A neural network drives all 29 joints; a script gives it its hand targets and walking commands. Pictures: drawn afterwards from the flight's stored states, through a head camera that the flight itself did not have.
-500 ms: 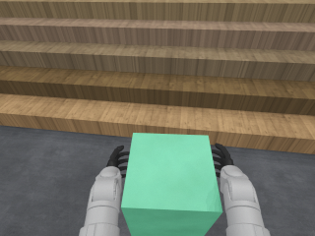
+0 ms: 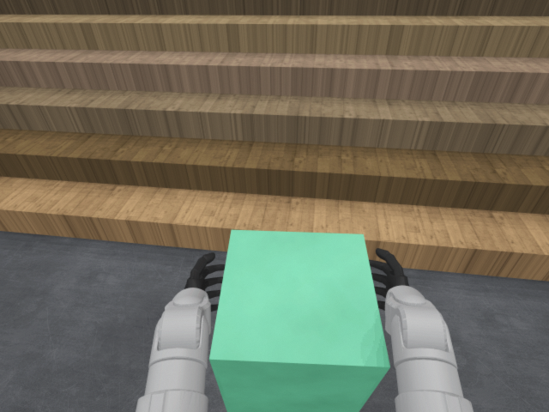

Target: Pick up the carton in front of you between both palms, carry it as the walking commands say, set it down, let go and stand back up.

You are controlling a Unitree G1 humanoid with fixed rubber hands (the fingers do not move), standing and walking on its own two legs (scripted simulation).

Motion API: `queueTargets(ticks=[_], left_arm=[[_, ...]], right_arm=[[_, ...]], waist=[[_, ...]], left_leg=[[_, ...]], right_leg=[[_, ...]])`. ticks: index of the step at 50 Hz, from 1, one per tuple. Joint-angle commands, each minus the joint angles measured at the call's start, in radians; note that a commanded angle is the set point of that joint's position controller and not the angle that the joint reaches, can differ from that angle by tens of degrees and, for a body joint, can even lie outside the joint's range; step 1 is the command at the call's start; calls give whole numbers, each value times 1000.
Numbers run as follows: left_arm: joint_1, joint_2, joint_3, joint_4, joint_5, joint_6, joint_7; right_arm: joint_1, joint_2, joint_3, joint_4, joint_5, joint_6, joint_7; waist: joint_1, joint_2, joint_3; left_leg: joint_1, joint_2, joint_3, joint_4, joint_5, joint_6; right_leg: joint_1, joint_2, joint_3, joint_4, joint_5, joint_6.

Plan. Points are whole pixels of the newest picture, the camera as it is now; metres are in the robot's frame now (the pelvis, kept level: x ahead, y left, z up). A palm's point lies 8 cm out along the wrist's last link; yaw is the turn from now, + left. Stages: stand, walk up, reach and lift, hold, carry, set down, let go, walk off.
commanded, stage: hold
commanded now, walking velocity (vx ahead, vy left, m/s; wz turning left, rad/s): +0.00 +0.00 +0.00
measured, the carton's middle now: (293, 328) +0.28 +0.00 -0.02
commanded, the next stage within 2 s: carry in 0.14 s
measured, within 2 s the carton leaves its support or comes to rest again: neither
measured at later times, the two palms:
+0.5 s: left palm (202, 256) +0.34 +0.14 +0.09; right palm (392, 249) +0.35 -0.16 +0.09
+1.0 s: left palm (237, 172) +0.57 +0.11 +0.10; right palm (378, 162) +0.60 -0.19 +0.10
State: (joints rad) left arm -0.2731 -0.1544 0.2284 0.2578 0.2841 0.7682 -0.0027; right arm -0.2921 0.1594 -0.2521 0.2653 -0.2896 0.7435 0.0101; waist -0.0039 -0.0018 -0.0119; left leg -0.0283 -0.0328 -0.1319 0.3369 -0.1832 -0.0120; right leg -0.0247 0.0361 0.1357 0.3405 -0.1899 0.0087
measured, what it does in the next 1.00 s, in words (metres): walks ahead: left foot, then right foot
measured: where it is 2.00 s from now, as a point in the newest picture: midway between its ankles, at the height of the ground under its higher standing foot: (288, 284)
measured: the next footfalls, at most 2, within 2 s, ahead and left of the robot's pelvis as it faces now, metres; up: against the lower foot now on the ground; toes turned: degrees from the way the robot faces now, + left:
left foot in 0.52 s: +0.12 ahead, +0.10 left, +0.00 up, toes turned +9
right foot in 0.80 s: +0.35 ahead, -0.13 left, +0.00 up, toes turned -11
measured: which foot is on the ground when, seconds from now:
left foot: down 0.00-0.34, up 0.36-0.50, down 0.52-0.80, up 0.82-1.00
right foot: down 0.00-0.52, up 0.54-0.78, down 0.80-1.00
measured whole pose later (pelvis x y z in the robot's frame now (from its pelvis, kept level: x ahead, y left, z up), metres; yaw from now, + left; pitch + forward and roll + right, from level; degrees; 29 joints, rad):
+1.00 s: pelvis +0.33 -0.06 +0.00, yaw +2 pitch +5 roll +1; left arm -0.06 -0.13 0.08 -0.47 0.06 1.25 0.13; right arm -0.10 0.13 -0.08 -0.46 -0.05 1.25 -0.13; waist 0.04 0.00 -0.15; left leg -0.54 0.10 0.11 1.00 -0.30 0.00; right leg -0.23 -0.02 -0.24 0.37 -0.24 -0.07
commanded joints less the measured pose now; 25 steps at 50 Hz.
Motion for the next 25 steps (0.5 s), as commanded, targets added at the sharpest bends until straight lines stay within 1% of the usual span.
queueTargets(ticks=[1, 6, 7, 8, 9, 10, 12, 13, 14, 15, 16, 17, 18, 19, 20, 21, 22, 23, 24, 25], left_arm=[[-516, -885, -495, -24, -249, -33, -240], [-563, -902, -496, -13, -251, -39, -245], [-565, -908, -510, -2, -256, -41, -243], [-567, -904, -513, -32, -266, -43, -240], [-579, -909, -535, -56, -278, -40, -236], [-594, -914, -555, -83, -291, -34, -232], [-585, -920, -603, -134, -323, -12, -222], [-579, -916, -628, -165, -341, 5, -215], [-579, -912, -655, -199, -360, 25, -209], [-587, -910, -672, -234, -378, 47, -203], [-593, -904, -697, -266, -395, 72, -192], [-568, -884, -704, -287, -402, 98, -178], [-526, -865, -702, -300, -406, 126, -161], [-497, -846, -706, -335, -407, 154, -142], [-490, -835, -715, -376, -417, 182, -124], [-475, -828, -729, -419, -431, 208, -108], [-460, -826, -744, -463, -447, 232, -95], [-428, -821, -759, -500, -460, 256, -84], [-381, -816, -774, -530, -469, 277, -76], [-332, -809, -787, -556, -476, 298, -69]], right_arm=[[-432, 909, 502, 40, 237, 0, 242], [-480, 921, 501, 52, 238, -8, 248], [-488, 925, 513, 44, 248, -7, 246], [-476, 921, 519, 40, 255, -7, 241], [-476, 922, 533, 16, 263, -5, 236], [-486, 922, 550, -10, 275, 0, 229], [-465, 925, 590, -66, 296, 23, 210], [-446, 923, 615, -98, 304, 40, 198], [-441, 920, 640, -137, 315, 62, 187], [-460, 917, 660, -182, 328, 85, 178], [-467, 918, 687, -220, 347, 112, 169], [-478, 911, 711, -261, 366, 141, 159], [-479, 893, 732, -286, 381, 169, 149], [-489, 880, 759, -314, 408, 196, 140], [-493, 875, 783, -349, 439, 222, 131], [-482, 870, 804, -381, 465, 246, 119], [-450, 864, 816, -408, 481, 269, 108], [-395, 859, 830, -436, 493, 290, 95], [-342, 853, 836, -467, 499, 310, 82], [-288, 844, 833, -493, 499, 330, 70]], waist=[[3, -1, -126], [2, 0, -152], [4, 36, -154], [4, 47, -169], [2, 53, -143], [-1, 75, -131], [-1, 140, -198], [0, 165, -234], [3, 157, -252], [6, 123, -257], [8, 29, -234], [22, -168, -213], [30, -263, -164], [30, -227, -147], [28, -180, -157], [29, -152, -187], [28, -144, -222], [22, -147, -254], [17, -139, -282], [14, -113, -318]], left_leg=[[7, -59, 73, -52, 70, -3], [11, -57, 74, -44, 54, -2], [-125, 110, 35, 16, -155, 13], [-164, 102, -16, -15, -383, 21], [-217, 109, -30, -37, -562, 31], [-239, 131, -48, -50, -597, 42], [-201, 192, -102, -70, -507, 77], [-193, 212, -113, -66, -482, 97], [-237, 207, -84, -49, -488, 102], [-298, 173, -22, -17, -515, 84], [-376, 120, 64, 92, -487, 50], [-497, 58, 177, 319, -396, 2], [-628, 36, 232, 438, -321, -13], [-648, 87, 201, 435, -308, -4], [-613, 97, 204, 379, -293, 3], [-559, 85, 227, 313, -274, 4], [-483, 53, 266, 243, -227, 0], [-388, 27, 304, 149, -158, -3], [-259, 10, 337, 53, -82, -3], [-82, 33, 323, 18, -41, 2]], right_leg=[[-12, 52, -68, -57, 90, 9], [-14, 53, -70, -49, 71, 7], [-136, -103, -39, 32, -144, -1], [-167, -77, -29, 38, -343, -11], [-237, -62, -49, 57, -486, -12], [-268, -45, -89, 112, -466, -4], [-283, -12, -185, 249, -249, 12], [-278, -9, -209, 237, -215, 12], [-219, -17, -214, 177, -218, 3], [-156, -20, -205, 111, -251, -5], [-120, -85, -98, 25, -346, -24], [-67, -237, 141, -109, -512, -79], [-18, -350, 324, -195, -560, -144], [-38, -386, 360, -214, -496, -185], [-56, -377, 292, -194, -392, -189], [-55, -342, 187, -161, -299, -173], [-62, -301, 95, -131, -232, -154], [-77, -257, 14, -89, -186, -134], [-116, -219, -58, -26, -166, -114], [-211, -191, -114, 52, -178, -97]])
